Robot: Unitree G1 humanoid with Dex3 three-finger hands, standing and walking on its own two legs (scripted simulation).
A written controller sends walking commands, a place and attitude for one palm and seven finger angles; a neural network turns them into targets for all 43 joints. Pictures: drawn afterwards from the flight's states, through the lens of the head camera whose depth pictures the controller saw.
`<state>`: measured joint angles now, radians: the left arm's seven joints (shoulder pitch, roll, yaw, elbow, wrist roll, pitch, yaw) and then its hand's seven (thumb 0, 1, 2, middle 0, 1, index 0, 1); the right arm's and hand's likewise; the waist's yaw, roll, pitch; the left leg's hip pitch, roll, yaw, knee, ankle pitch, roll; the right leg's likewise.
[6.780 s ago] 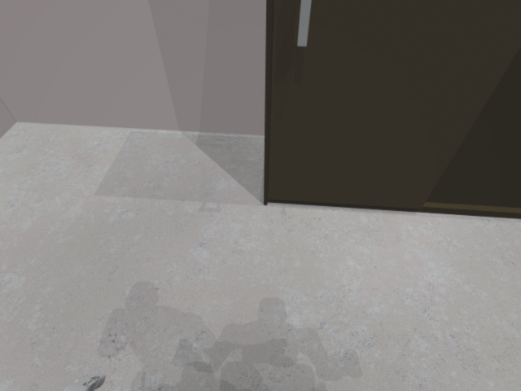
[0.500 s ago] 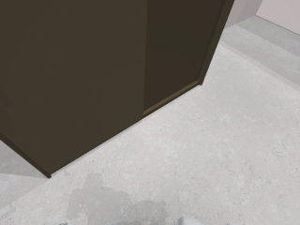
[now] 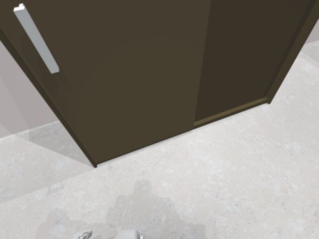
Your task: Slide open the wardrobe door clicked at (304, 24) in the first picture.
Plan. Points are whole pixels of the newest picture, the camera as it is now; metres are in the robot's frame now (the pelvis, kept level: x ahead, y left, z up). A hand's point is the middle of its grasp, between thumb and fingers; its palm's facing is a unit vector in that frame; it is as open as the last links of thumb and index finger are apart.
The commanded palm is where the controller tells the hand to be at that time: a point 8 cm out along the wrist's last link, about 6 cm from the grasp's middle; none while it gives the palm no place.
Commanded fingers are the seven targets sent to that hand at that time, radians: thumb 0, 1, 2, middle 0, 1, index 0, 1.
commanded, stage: turn to face it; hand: left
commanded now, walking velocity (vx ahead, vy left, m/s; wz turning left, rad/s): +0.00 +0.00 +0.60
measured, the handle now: (39, 40) +0.67 +0.40 +0.17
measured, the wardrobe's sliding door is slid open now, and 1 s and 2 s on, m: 0.00 0.00 0.00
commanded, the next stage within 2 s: take the last steps up to it in 0.66 s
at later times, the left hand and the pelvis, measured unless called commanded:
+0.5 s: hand out of the picture +0.00 +0.29 -0.17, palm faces +0.29 -0.92 -0.25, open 7.4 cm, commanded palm none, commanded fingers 0.00 0.90 0.90 -0.20 -0.30 -0.20 -0.30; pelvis -0.02 +0.06 +0.00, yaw +15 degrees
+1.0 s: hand out of the picture -0.07 +0.18 -0.15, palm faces +0.45 -0.85 -0.26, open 7.3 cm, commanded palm none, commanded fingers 0.00 0.90 0.90 -0.20 -0.30 -0.20 -0.30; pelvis -0.01 +0.00 +0.01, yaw +24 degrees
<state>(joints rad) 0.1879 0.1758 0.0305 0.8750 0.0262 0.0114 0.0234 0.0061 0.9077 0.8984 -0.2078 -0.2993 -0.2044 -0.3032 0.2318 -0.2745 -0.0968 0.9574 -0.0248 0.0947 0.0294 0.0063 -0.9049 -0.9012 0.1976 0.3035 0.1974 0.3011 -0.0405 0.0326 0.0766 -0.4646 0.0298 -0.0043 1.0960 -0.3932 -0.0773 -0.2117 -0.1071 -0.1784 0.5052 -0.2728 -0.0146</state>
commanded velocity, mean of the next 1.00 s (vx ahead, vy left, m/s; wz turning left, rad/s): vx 0.08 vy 0.00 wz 0.28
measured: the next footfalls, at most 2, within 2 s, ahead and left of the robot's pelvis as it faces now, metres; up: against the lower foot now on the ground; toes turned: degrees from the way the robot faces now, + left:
left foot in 0.18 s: +0.01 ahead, +0.15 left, +0.00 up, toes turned +13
right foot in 0.70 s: +0.05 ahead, -0.07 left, +0.00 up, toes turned +16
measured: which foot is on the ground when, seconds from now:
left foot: up 0.00-0.16, down 0.18-0.70, up 0.72-1.00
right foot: down 0.00-0.18, up 0.20-0.68, down 0.70-1.00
